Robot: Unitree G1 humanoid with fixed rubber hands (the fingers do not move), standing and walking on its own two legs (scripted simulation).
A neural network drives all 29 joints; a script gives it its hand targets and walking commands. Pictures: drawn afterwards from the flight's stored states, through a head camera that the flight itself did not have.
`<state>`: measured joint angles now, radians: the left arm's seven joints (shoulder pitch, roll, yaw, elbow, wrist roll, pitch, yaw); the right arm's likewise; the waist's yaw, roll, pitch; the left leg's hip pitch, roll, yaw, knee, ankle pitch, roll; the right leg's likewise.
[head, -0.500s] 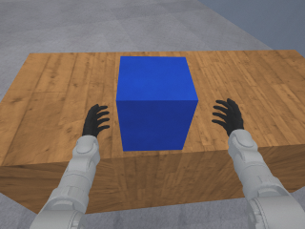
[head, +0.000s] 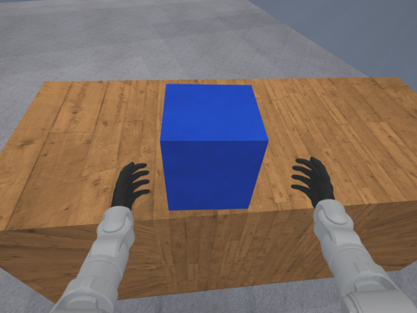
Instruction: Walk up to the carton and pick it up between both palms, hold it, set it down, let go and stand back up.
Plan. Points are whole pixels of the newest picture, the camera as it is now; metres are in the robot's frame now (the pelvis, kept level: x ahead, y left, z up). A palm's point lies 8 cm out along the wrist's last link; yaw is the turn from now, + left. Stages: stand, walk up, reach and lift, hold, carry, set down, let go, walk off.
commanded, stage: set down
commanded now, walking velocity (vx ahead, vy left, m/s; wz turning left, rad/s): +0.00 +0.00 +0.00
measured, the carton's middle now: (209, 149) +0.52 +0.01 +0.01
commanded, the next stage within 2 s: none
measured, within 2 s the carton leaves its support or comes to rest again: neither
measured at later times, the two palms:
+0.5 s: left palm (115, 230) +0.30 +0.20 -0.01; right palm (320, 224) +0.33 -0.22 +0.01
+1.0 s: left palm (106, 269) +0.24 +0.20 -0.05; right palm (320, 257) +0.27 -0.22 -0.03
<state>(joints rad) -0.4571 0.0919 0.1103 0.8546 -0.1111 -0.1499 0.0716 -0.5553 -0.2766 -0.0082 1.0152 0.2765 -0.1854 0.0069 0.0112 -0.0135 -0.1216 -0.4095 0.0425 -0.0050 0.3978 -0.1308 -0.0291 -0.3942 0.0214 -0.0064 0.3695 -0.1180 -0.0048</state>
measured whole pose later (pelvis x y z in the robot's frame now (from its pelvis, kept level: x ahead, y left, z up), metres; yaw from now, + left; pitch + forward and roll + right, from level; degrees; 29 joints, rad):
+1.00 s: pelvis +0.02 +0.00 +0.00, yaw +0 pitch +2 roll -1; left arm -0.04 0.09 0.05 0.77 -0.13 -0.18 0.06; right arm -0.12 -0.22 0.00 0.88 0.17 -0.26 -0.01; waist 0.03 -0.01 -0.08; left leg -0.25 0.04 -0.01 0.40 -0.18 -0.03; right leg -0.24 0.02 -0.01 0.37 -0.17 -0.01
